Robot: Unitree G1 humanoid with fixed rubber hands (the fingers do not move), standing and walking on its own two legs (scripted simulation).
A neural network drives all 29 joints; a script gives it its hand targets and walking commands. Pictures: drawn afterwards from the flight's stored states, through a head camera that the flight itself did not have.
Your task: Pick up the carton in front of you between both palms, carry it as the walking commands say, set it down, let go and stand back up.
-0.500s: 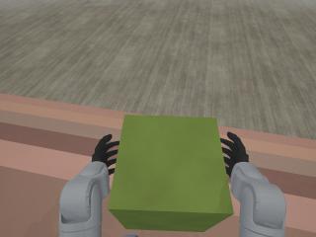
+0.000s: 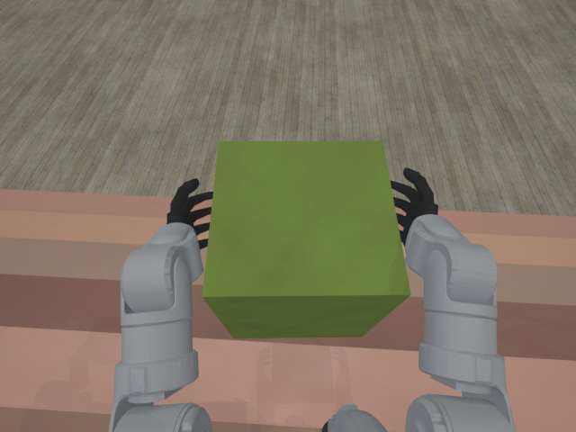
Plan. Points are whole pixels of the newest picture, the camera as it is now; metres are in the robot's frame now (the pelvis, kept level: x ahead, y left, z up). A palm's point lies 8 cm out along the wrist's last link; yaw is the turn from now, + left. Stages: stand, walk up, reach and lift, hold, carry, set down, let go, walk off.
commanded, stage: carry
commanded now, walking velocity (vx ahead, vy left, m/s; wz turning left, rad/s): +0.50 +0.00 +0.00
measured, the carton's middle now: (299, 251) +0.37 -0.02 +0.02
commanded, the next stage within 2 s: none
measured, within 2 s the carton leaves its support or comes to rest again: neither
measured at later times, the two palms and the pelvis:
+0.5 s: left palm (211, 116) +0.68 +0.13 +0.02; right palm (366, 122) +0.65 -0.17 +0.01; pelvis +0.34 +0.01 -0.14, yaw -1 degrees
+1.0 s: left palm (216, 121) +0.98 +0.19 -0.25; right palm (311, 105) +1.03 -0.10 -0.23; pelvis +0.69 +0.00 -0.32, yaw +0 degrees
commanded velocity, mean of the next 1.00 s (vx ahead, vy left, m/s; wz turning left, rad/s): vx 0.08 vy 0.00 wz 0.00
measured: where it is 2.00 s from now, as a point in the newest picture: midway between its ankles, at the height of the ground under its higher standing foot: (283, 230)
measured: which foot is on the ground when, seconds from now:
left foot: down 0.00-0.08, up 0.10-0.44, down 0.46-0.88, up 0.90-1.00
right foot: up 0.00-0.04, down 0.06-0.46, up 0.48-0.86, down 0.88-1.00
